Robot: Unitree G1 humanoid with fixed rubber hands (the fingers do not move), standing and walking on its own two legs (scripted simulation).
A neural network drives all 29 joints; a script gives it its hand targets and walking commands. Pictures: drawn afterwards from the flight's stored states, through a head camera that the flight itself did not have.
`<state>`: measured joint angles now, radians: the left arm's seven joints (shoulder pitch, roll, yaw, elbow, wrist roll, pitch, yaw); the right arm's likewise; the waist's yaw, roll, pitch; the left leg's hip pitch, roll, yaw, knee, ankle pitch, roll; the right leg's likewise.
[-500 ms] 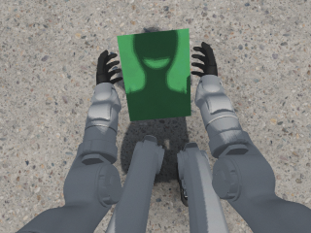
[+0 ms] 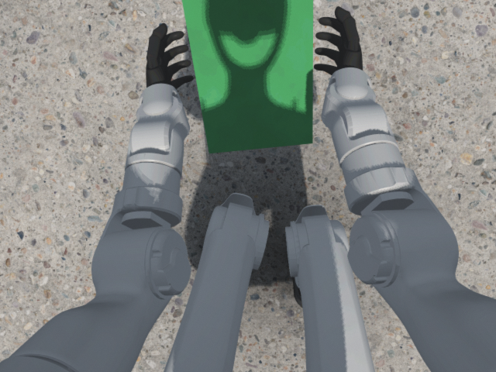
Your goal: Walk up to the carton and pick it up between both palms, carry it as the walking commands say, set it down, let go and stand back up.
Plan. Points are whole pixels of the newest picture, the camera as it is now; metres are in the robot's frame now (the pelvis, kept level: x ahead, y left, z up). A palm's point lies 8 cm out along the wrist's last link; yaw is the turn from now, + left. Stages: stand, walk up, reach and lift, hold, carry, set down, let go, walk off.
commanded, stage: set down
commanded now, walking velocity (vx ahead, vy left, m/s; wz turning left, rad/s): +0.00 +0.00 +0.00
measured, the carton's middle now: (253, 69) +0.55 +0.08 -0.24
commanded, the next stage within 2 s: none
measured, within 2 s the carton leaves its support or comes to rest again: neither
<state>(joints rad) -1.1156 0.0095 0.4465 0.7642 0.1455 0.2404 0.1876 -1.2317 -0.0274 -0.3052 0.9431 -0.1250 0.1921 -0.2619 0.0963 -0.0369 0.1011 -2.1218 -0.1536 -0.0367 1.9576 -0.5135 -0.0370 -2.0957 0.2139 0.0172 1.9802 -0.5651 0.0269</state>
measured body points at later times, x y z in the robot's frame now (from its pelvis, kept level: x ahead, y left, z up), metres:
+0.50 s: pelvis +0.00 +0.00 -0.05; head +0.34 +0.02 +0.24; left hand +0.51 +0.21 -0.20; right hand +0.56 -0.06 -0.20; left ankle +0.12 +0.11 -0.40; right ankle +0.11 -0.10 -0.40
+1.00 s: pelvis +0.01 +0.00 -0.05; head +0.35 +0.02 +0.23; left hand +0.52 +0.21 -0.20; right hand +0.57 -0.06 -0.20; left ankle +0.12 +0.11 -0.40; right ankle +0.11 -0.10 -0.40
